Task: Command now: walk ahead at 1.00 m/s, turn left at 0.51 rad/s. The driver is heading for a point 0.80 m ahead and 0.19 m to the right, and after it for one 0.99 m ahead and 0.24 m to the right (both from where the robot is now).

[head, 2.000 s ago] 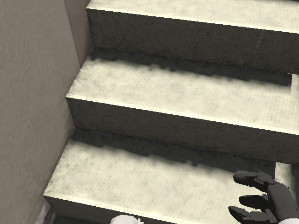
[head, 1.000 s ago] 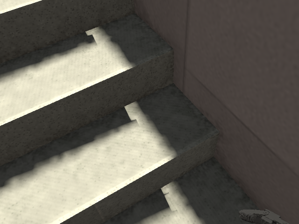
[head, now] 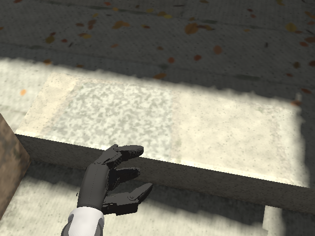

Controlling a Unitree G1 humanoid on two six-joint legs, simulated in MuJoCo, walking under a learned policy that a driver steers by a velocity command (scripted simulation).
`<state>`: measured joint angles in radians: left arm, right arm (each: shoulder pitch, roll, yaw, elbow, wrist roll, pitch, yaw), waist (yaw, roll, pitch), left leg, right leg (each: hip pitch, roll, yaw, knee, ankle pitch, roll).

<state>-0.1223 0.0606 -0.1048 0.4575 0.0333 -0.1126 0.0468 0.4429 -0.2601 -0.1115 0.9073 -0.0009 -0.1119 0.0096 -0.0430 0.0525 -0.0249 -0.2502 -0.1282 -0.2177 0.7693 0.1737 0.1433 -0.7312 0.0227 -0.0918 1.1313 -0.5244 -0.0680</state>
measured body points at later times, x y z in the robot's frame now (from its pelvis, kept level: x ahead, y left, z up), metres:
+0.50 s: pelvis +0.45 -0.02 +0.25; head +0.43 -0.05 +0.70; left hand +0.60 +0.23 +0.18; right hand +0.51 -0.28 +0.10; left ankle +0.40 +0.10 -0.46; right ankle +0.39 -0.14 -0.15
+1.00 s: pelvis +0.90 -0.15 +0.45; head +0.93 -0.17 +0.89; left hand +0.96 +0.13 +0.33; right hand +1.12 -0.41 +0.44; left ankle +1.15 -0.09 -0.22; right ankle +0.74 -0.15 -0.28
